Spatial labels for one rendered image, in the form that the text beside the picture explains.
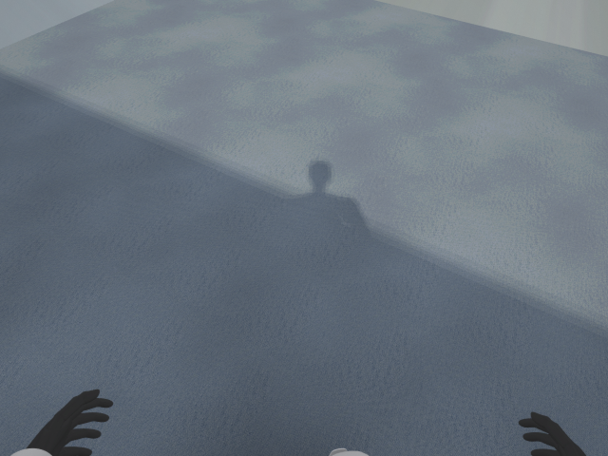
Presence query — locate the robot left hand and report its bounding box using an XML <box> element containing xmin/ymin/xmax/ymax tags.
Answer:
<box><xmin>26</xmin><ymin>389</ymin><xmax>113</xmax><ymax>456</ymax></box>

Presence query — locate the robot right hand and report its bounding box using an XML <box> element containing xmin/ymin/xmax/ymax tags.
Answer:
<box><xmin>519</xmin><ymin>412</ymin><xmax>586</xmax><ymax>456</ymax></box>

